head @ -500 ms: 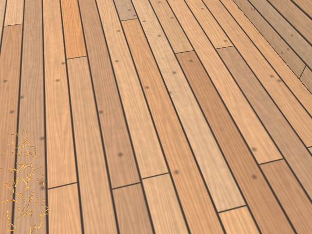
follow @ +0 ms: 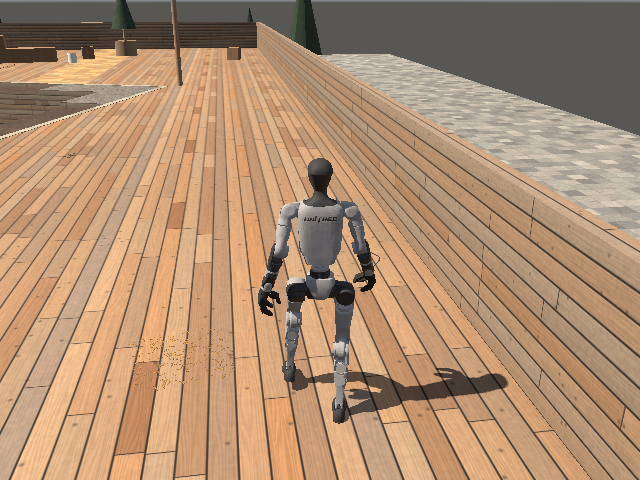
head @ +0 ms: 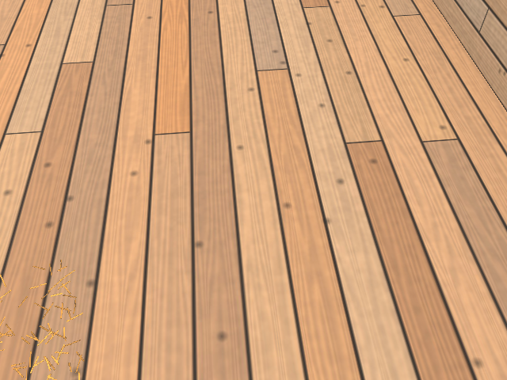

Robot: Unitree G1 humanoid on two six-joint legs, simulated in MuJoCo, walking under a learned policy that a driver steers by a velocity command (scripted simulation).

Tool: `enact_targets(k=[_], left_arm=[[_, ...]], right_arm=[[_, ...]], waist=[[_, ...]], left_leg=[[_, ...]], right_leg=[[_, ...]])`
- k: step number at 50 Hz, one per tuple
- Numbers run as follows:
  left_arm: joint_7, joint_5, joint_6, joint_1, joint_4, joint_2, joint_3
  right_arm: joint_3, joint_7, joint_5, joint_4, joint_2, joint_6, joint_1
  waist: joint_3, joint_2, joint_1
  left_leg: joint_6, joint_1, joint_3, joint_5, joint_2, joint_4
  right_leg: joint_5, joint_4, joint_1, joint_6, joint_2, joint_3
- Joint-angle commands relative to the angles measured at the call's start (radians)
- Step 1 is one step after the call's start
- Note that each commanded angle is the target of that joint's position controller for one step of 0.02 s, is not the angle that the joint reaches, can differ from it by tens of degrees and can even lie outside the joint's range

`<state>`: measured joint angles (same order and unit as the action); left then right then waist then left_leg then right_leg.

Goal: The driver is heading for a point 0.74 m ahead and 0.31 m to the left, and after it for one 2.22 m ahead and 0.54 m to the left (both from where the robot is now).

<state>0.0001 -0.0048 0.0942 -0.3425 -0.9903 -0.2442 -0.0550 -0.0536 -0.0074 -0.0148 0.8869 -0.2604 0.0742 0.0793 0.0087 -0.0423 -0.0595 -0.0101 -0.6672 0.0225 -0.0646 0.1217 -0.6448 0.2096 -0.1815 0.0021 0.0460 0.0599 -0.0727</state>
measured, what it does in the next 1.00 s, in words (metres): walks ahead, turning left: left foot, then right foot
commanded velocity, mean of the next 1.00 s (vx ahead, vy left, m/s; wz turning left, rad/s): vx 0.50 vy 0.00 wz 0.50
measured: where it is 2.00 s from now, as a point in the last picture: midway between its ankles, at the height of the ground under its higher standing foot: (186, 290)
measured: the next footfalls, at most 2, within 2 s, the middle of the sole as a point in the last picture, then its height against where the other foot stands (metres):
left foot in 0.16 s outside the picture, level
right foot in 0.66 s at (277, 344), level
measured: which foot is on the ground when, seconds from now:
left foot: up 0.00-0.14, down 0.16-0.66, up 0.68-1.00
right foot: down 0.00-0.16, up 0.18-0.64, down 0.66-1.00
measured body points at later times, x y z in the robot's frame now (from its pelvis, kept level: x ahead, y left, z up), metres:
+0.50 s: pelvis +0.29 +0.08 +0.00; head +0.31 +0.10 +0.45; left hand +0.44 +0.37 -0.09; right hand +0.38 -0.19 -0.12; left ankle +0.23 +0.14 -0.75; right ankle +0.51 -0.07 -0.69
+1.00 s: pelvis +0.55 +0.12 +0.00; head +0.58 +0.14 +0.45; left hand +0.43 +0.38 -0.13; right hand +0.85 +0.00 -0.09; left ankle +0.60 +0.34 -0.68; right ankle +0.55 -0.01 -0.75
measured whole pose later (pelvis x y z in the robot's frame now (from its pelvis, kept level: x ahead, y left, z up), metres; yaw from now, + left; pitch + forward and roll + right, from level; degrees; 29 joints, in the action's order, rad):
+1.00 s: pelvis +0.55 +0.12 +0.00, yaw +33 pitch +1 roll -2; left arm 0.00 0.00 0.10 -0.30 -0.88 -0.28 -0.08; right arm -0.08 -0.02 -0.02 0.68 -0.30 0.03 0.15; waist 0.04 -0.04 -0.08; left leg -0.01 -0.70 0.05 0.05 0.11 -0.83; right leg 0.23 -0.24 -0.03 0.02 0.02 -0.16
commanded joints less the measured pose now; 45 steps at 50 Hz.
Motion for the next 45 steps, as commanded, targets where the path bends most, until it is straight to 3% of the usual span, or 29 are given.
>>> enact_targets(k=[1, 3, 5, 6, 7, 8, 9, 10, 11, 12, 13, 14, 16, 19, 23, 27, 30, 31, 32, 33, 34, 35, 36, 37, 38, 39, 41, 45], left_arm=[[-0.01, -0.006, 0.004, -0.022, 0.022, -0.165, -0.037], [-0.015, -0.007, -0.007, -0.021, 0.016, -0.169, -0.043], [-0.02, -0.008, -0.019, 0.008, 0.026, -0.187, -0.05], [-0.023, -0.006, -0.027, 0.027, 0.034, -0.196, -0.053], [-0.028, -0.001, -0.037, 0.035, 0.046, -0.185, -0.048], [-0.035, 0.016, -0.039, 0.016, 0.076, -0.164, -0.034], [-0.015, 0.035, -0.009, -0.082, 0.109, -0.024, 0.012], [-0.001, -0.002, 0.031, -0.016, 0.105, -0.103, -0.001], [0.007, -0.034, 0.057, 0.073, 0.136, -0.154, -0.013], [0.002, -0.029, 0.069, 0.126, 0.148, -0.155, -0.012], [-0.006, -0.006, 0.07, 0.152, 0.151, -0.158, -0.02], [-0.01, 0.005, 0.059, 0.148, 0.157, -0.162, -0.028], [-0.014, 0.014, 0.036, 0.141, 0.169, -0.136, -0.029], [-0.021, 0.021, 0.017, 0.227, 0.207, -0.111, -0.025], [-0.008, 0.012, 0.024, 0.369, 0.254, -0.081, -0.014], [0.006, -0.002, 0.034, 0.449, 0.299, -0.103, -0.015], [0.015, -0.005, 0.051, 0.427, 0.306, -0.14, -0.025], [0.015, -0.005, 0.056, 0.373, 0.294, -0.152, -0.031], [0.009, 0.003, 0.061, 0.268, 0.269, -0.181, -0.046], [0.001, 0.019, 0.063, 0.11, 0.252, -0.231, -0.061], [-0.003, 0.03, 0.046, -0.011, 0.226, -0.307, -0.083], [0.004, 0.004, 0.037, -0.007, 0.224, -0.237, -0.067], [0.002, -0.002, 0.03, 0.047, 0.244, -0.16, -0.047], [0.002, 0.005, 0.022, 0.1, 0.253, -0.137, -0.038], [0.003, 0.012, 0.017, 0.138, 0.247, -0.122, -0.032], [0.004, 0.019, 0.019, 0.158, 0.243, -0.104, -0.025], [0.007, 0.015, 0.025, 0.163, 0.23, -0.113, -0.03], [0.004, 0.01, 0.031, 0.148, 0.206, -0.162, -0.048]], right_arm=[[-0.001, -0.017, -0.009, -0.08, -0.047, 0.01, -0.103], [-0.003, -0.031, -0.011, -0.103, -0.061, 0.011, -0.125], [-0.013, -0.042, -0.008, -0.111, -0.085, 0.011, -0.089], [-0.028, -0.044, -0.006, -0.097, -0.108, 0.009, -0.016], [-0.055, -0.041, -0.006, -0.055, -0.147, 0.006, 0.132], [-0.087, -0.031, -0.005, -0.022, -0.23, 0.001, 0.298], [-0.102, -0.031, -0.011, -0.017, -0.314, 0.0, 0.34], [-0.076, -0.031, -0.011, -0.022, -0.227, 0.003, 0.355], [-0.066, -0.026, -0.004, -0.035, -0.184, 0.009, 0.301], [-0.06, -0.024, 0.001, -0.058, -0.163, 0.015, 0.234], [-0.051, -0.024, 0.006, -0.075, -0.135, 0.016, 0.174], [-0.043, -0.022, 0.015, -0.089, -0.113, 0.017, 0.143], [-0.045, -0.013, 0.008, -0.097, -0.123, 0.016, 0.142], [-0.058, 0.01, 0.0, -0.093, -0.168, 0.014, 0.193], [-0.058, 0.025, -0.006, -0.086, -0.165, 0.001, 0.246], [-0.058, 0.027, -0.013, -0.069, -0.158, -0.01, 0.303], [-0.062, 0.036, -0.009, -0.077, -0.164, -0.022, 0.301], [-0.062, 0.037, -0.008, -0.086, -0.161, -0.026, 0.288], [-0.053, 0.034, -0.005, -0.101, -0.137, -0.026, 0.268], [-0.035, 0.028, 0.008, -0.127, -0.093, -0.022, 0.246], [-0.017, 0.027, -0.015, -0.149, -0.031, -0.011, 0.374], [-0.022, 0.027, -0.024, -0.145, -0.102, -0.007, 0.401], [-0.041, 0.026, -0.025, -0.146, -0.174, -0.012, 0.323], [-0.044, 0.027, -0.018, -0.158, -0.175, -0.018, 0.257], [-0.046, 0.025, -0.007, -0.174, -0.159, -0.02, 0.217], [-0.05, 0.021, -0.007, -0.179, -0.143, -0.026, 0.212], [-0.042, 0.013, -0.015, -0.192, -0.095, -0.039, 0.219], [-0.035, 0.006, -0.009, -0.239, -0.077, -0.045, 0.156]], waist=[[0.071, 0.098, -0.003], [0.075, 0.094, 0.005], [0.041, 0.112, 0.038], [-0.012, 0.122, 0.082], [-0.094, 0.102, 0.15], [-0.203, -0.008, 0.2], [-0.301, -0.26, 0.116], [-0.346, -0.172, 0.162], [-0.216, -0.131, 0.166], [-0.152, -0.023, 0.142], [-0.097, 0.033, 0.107], [-0.086, 0.022, 0.072], [-0.065, 0.006, 0.046], [-0.018, 0.005, 0.063], [0.009, -0.029, 0.113], [0.01, -0.041, 0.14], [-0.001, -0.064, 0.114], [-0.019, -0.08, 0.084], [-0.083, -0.075, 0.031], [-0.217, -0.013, -0.043], [-0.358, 0.267, -0.012], [-0.345, 0.328, -0.005], [-0.199, 0.205, -0.02], [-0.105, 0.122, -0.011], [-0.037, 0.103, 0.01], [-0.013, 0.122, 0.033], [0.001, 0.149, 0.049], [0.006, 0.111, 0.048]], left_leg=[[-0.024, 0.01, -0.013, -0.024, -0.021, 0.064], [-0.056, -0.012, -0.005, 0.055, -0.03, 0.081], [-0.088, 0.066, -0.042, 0.147, -0.067, 0.085], [-0.106, 0.181, -0.078, 0.17, -0.105, 0.089], [-0.13, 0.378, -0.107, 0.159, -0.156, 0.108], [-0.189, 0.666, 0.097, 0.146, -0.041, 0.106], [-0.383, 1.008, 0.646, 0.341, 0.186, 0.234], [-0.377, 1.065, 0.782, 0.448, 0.204, 0.353], [-0.331, 0.976, 0.648, 0.381, 0.176, 0.357], [-0.302, 0.846, 0.533, 0.278, 0.137, 0.358], [-0.285, 0.703, 0.445, 0.166, 0.106, 0.373], [-0.279, 0.614, 0.397, 0.089, 0.082, 0.396], [-0.287, 0.533, 0.353, 0.029, 0.063, 0.43], [-0.276, 0.47, 0.29, 0.004, 0.034, 0.458], [-0.21, 0.409, 0.231, 0.089, -0.034, 0.444], [-0.192, 0.489, 0.307, 0.127, -0.006, 0.38], [-0.182, 0.579, 0.389, 0.085, 0.026, 0.284], [-0.172, 0.582, 0.4, 0.041, 0.018, 0.242], [-0.147, 0.552, 0.376, -0.024, -0.03, 0.141], [-0.112, 0.431, 0.307, 0.047, -0.087, -0.102], [-0.035, 0.074, 0.161, 0.454, -0.234, -0.429], [-0.025, -0.08, 0.163, 0.662, -0.169, -0.591], [-0.019, -0.129, 0.166, 0.582, -0.12, -0.646], [-0.012, -0.106, 0.127, 0.504, -0.082, -0.639], [-0.01, -0.085, 0.115, 0.452, -0.056, -0.592], [-0.014, -0.046, 0.114, 0.419, -0.026, -0.556], [-0.009, -0.012, 0.086, 0.385, -0.003, -0.514], [0.01, -0.059, 0.077, 0.238, 0.014, -0.368]], right_leg=[[-0.214, 0.067, -0.011, 0.139, -0.297, 0.069], [-0.263, 0.023, 0.072, 0.12, -0.332, 0.051], [-0.478, -0.072, 0.111, 0.096, -0.341, 0.019], [-0.655, -0.182, 0.11, 0.078, -0.327, -0.009], [-0.754, -0.38, 0.06, 0.049, -0.282, -0.055], [-0.541, -0.69, -0.157, 0.008, -0.23, -0.087], [0.223, -1.044, -0.605, -0.063, -0.014, -0.024], [0.353, -1.168, -0.739, -0.043, -0.021, 0.156], [0.276, -1.178, -0.82, -0.018, -0.072, 0.168], [0.189, -1.12, -0.792, -0.007, -0.118, 0.161], [0.139, -1.029, -0.731, -0.013, -0.148, 0.157], [0.112, -0.975, -0.655, -0.018, -0.17, 0.165], [0.102, -0.88, -0.608, -0.042, -0.174, 0.157], [-0.037, -0.696, -0.633, -0.085, -0.153, 0.133], [-0.29, -0.416, -0.545, -0.092, -0.092, 0.12], [-0.3, -0.308, -0.512, -0.082, -0.064, 0.142], [-0.18, -0.259, -0.471, -0.057, -0.058, 0.154], [-0.16, -0.234, -0.398, -0.038, -0.054, 0.141], [-0.173, -0.212, -0.235, -0.005, -0.07, 0.138], [-0.151, -0.257, 0.028, 0.059, -0.209, 0.255], [0.0, -0.216, 0.392, 0.213, -0.439, 0.657], [0.179, -0.153, 0.396, 0.232, -0.503, 0.85], [0.219, -0.131, 0.267, 0.187, -0.459, 0.709], [0.136, -0.109, 0.128, 0.151, -0.411, 0.562], [0.046, -0.076, 0.013, 0.14, -0.373, 0.472], [-0.021, -0.048, -0.057, 0.126, -0.34, 0.392], [-0.09, 0.004, -0.123, 0.134, -0.318, 0.291], [-0.243, 0.043, -0.102, 0.156, -0.325, 0.152]])
Velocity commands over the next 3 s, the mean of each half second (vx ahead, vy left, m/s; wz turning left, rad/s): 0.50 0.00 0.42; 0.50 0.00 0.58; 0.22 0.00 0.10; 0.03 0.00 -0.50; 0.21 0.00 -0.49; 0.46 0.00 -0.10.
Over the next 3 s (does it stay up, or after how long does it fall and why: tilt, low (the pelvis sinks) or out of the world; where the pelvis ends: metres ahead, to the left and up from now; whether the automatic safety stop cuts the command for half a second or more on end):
stays up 1.04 0.21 -0.01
